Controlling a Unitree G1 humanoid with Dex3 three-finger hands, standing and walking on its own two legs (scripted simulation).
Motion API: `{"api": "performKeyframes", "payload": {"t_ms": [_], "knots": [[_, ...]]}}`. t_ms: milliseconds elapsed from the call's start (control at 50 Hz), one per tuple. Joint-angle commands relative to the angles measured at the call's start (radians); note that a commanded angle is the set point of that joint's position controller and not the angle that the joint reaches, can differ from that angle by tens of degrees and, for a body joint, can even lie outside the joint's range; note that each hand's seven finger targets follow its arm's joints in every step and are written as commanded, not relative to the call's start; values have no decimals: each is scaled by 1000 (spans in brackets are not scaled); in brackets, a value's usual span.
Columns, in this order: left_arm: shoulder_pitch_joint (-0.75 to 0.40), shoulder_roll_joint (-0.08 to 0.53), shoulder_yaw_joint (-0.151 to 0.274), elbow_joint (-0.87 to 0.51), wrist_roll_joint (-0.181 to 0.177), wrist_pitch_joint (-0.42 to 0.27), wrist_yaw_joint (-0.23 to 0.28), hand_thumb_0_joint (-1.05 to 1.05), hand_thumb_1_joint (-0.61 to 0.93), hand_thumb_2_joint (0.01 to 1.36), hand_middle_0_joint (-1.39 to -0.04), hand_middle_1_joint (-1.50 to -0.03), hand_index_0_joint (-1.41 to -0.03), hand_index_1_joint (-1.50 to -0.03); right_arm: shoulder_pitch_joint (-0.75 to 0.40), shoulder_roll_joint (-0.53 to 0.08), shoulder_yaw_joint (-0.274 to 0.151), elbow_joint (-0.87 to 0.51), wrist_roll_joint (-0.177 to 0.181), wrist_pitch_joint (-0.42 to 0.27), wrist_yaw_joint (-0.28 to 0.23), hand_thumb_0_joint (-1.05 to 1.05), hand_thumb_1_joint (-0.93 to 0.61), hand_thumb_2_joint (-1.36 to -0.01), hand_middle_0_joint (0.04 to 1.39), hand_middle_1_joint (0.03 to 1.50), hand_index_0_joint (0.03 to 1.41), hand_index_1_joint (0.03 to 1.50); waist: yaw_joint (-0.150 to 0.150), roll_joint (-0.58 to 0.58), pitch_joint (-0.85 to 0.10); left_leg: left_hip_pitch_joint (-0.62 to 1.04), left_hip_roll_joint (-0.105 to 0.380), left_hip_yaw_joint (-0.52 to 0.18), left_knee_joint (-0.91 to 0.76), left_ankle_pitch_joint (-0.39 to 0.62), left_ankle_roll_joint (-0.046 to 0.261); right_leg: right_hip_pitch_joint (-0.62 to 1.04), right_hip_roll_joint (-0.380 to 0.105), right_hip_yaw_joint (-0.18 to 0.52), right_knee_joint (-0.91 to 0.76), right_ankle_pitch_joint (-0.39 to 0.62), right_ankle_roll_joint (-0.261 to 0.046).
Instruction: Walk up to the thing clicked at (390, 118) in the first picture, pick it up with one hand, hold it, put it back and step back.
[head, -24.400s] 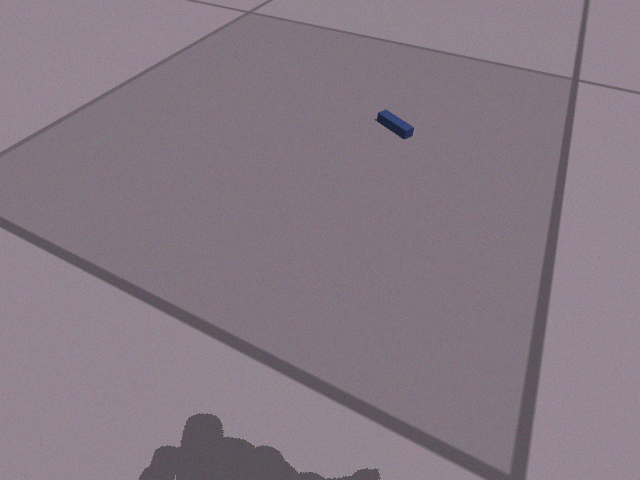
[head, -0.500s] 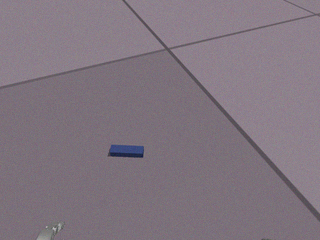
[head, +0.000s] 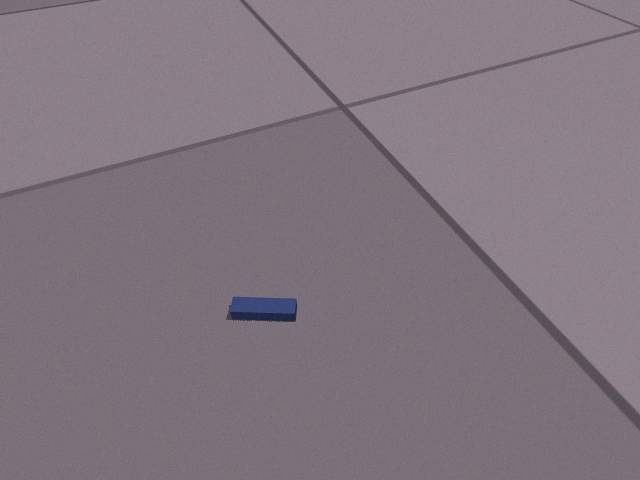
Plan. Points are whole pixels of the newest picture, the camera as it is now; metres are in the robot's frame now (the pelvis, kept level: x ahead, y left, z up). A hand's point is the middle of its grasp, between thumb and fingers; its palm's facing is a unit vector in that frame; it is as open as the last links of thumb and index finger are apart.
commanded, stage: stand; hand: left
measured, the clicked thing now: (264, 309) +0.78 +0.23 -0.76
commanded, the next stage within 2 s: walk up in 0.56 s
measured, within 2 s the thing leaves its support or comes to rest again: neither
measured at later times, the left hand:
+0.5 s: hand out of the picture +0.10 +0.24 -0.15, palm faces -0.03 -0.94 -0.35, open 7.4 cm
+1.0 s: hand out of the picture +0.11 +0.34 -0.18, palm faces +0.00 -0.94 -0.34, open 7.4 cm
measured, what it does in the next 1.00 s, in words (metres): walks ahead: left foot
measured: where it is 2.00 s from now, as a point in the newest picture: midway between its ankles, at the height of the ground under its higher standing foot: (332, 429)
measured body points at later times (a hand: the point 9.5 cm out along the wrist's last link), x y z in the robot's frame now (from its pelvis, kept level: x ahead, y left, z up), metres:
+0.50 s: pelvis +0.01 -0.01 +0.00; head +0.01 -0.01 +0.45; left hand +0.10 +0.29 -0.13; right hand +0.08 -0.31 -0.14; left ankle +0.01 +0.13 -0.75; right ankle +0.02 -0.12 -0.75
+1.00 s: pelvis +0.10 +0.06 -0.02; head +0.09 +0.09 +0.43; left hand +0.11 +0.39 -0.15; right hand +0.14 -0.27 -0.11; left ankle +0.13 +0.16 -0.75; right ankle +0.07 -0.09 -0.69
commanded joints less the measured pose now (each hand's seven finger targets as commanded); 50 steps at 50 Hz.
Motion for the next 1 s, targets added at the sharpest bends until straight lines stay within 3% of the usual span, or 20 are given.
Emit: {"api": "performKeyframes", "payload": {"t_ms": [0, 120, 520, 540, 560, 580, 600, 620, 640, 680, 760, 800, 820, 840, 860, 880, 900, 920, 940, 980], "knots": [[-58, 217, 30, -76, -2, -33, 17, 0, 900, 900, -200, -300, -200, -300, -54, -208, -38, -64, 6, -22, -15, 0, -900, -900, 200, 300, 200, 300, -13, -36, -75, -6, 106, -85, -55, 27, 36, 8, -111, 125, -92, -44, -21], [-52, 222, 31, -79, -8, -32, 19, 0, 900, 900, -200, -300, -200, -300, -33, -215, -33, -57, 6, -22, -20, 0, -900, -900, 200, 300, 200, 300, -15, -9, -114, -4, 114, -77, -49, 116, 34, 66, -117, 116, -51, 115, -25], [-70, 222, 29, -87, -8, -28, 19, 0, 900, 900, -200, -300, -200, -300, -18, -218, -22, -56, 9, -19, -22, 0, -900, -900, 200, 300, 200, 300, -17, -12, -69, -23, 118, -74, -63, 79, 26, 55, -108, 114, -76, 68, -22], [3, 283, 92, -126, 10, -33, -2, 0, 900, 900, -200, -300, -200, -300, 43, -283, -71, -99, -4, -27, -2, 0, -900, -900, 200, 300, 200, 300, -7, -30, -158, -62, 60, -51, 32, -366, 88, 129, -54, 105, -29, -388, -64], [61, 300, 107, -112, 22, -33, -7, 0, 900, 900, -200, -300, -200, -300, 36, -281, -76, -111, -14, -27, 6, 0, -900, -900, 200, 300, 200, 300, 23, -47, -93, -226, 52, -47, 87, -507, 92, 155, -93, 179, -54, -570, -94], [97, 320, 120, -112, 27, -34, -8, 0, 900, 900, -200, -300, -200, -300, 5, -265, -74, -129, -19, -22, 11, 0, -900, -900, 200, 300, 200, 300, 52, -105, -28, -371, 0, 30, 209, -484, 67, 189, -167, 287, -141, -690, -128], [100, 351, 136, -126, 30, -38, -7, 0, 900, 900, -200, -300, -200, -300, -33, -246, -76, -157, -25, -19, 13, 0, -900, -900, 200, 300, 200, 300, 67, -195, 26, -458, 7, 58, 421, -368, 51, 155, -309, 430, -250, -732, -189], [93, 358, 145, -154, 32, -46, -4, 0, 900, 900, -200, -300, -200, -300, -30, -250, -81, -169, -26, -23, 15, 0, -900, -900, 200, 300, 200, 300, 67, -156, 67, -519, 61, -1, 466, -307, 44, 161, -367, 466, -257, -635, -245], [92, 339, 145, -163, 28, -49, -4, 0, 900, 900, -200, -300, -200, -300, -21, -255, -88, -169, -22, -31, 16, 0, -900, -900, 200, 300, 200, 300, 64, -113, 96, -533, 88, -24, 454, -276, 42, 170, -355, 436, -231, -487, -261], [103, 308, 139, -177, 28, -53, -6, 0, 900, 900, -200, -300, -200, -300, -23, -239, -92, -186, -22, -47, 24, 0, -900, -900, 200, 300, 200, 300, 58, -96, 52, -497, 91, -17, 410, -288, 43, 207, -286, 329, -202, -306, -240], [8, 319, 134, -254, 26, -46, -28, 0, 900, 900, -200, -300, -200, -300, 91, -225, -111, -192, -20, -46, 43, 0, -900, -900, 200, 300, 200, 300, -12, -186, 25, -187, 66, 52, 283, -193, 34, -64, -203, 179, -163, -361, -186], [-41, 304, 125, -280, 21, -34, -35, 0, 900, 900, -200, -300, -200, -300, 214, -229, -130, -159, -20, -48, 36, 0, -900, -900, 200, 300, 200, 300, -87, -156, 14, 16, 32, 108, 190, -21, 19, -230, -151, 88, -34, -408, -152], [-37, 271, 115, -295, 22, -29, -37, 0, 900, 900, -200, -300, -200, -300, 306, -251, -146, -133, -22, -51, 26, 0, -900, -900, 200, 300, 200, 300, -128, -79, -15, 175, 15, 108, 173, -11, 15, -340, -112, 49, 109, -429, -134], [-8, 208, 93, -300, 23, -22, -36, 0, 900, 900, -200, -300, -200, -300, 412, -297, -165, -102, -29, -54, 13, 0, -900, -900, 200, 300, 200, 300, -168, 105, -39, 288, 46, 20, 147, -147, 32, -475, -37, 10, 343, -500, -113], [65, 133, 70, -309, 20, -20, -32, 0, 900, 900, -200, -300, -200, -300, 470, -377, -176, -110, -46, -59, 0, 0, -900, -900, 200, 300, 200, 300, -178, 351, -53, 267, 259, -356, -43, -538, 80, -594, 98, 14, 684, -507, -77], [111, 206, 89, -286, 10, -10, -24, 0, 900, 900, -200, -300, -200, -300, 319, -423, -175, -181, -36, -66, -2, 0, -900, -900, 200, 300, 200, 300, -116, 233, -20, 59, 399, -668, -236, -824, 158, -555, 88, 144, 790, -430, -72], [140, 289, 104, -276, 5, -8, -19, 0, 900, 900, -200, -300, -200, -300, 209, -443, -175, -221, -11, -65, 1, 0, -900, -900, 200, 300, 200, 300, -73, 164, 41, -38, 442, -673, -260, -855, 236, -504, 20, 197, 785, -373, -76], [132, 303, 101, -265, 1, -15, -19, 0, 900, 900, -200, -300, -200, -300, 167, -410, -162, -237, -9, -68, 1, 0, -900, -900, 200, 300, 200, 300, -53, 93, 87, -80, 414, -585, -223, -731, 242, -492, -6, 206, 791, -317, -69], [172, 308, 108, -239, -4, -17, -21, 0, 900, 900, -200, -300, -200, -300, 141, -369, -146, -253, -11, -73, 0, 0, -900, -900, 200, 300, 200, 300, -18, 80, 95, -86, 352, -457, -189, -617, 215, -471, -21, 210, 774, -253, -57], [236, 299, 112, -208, -3, -17, -28, 0, 900, 900, -200, -300, -200, -300, 151, -325, -134, -263, -4, -87, 0, 0, -900, -900, 200, 300, 200, 300, -10, 110, 83, -82, 277, -274, -163, -432, 171, -423, -31, 183, 700, -165, -43]]}}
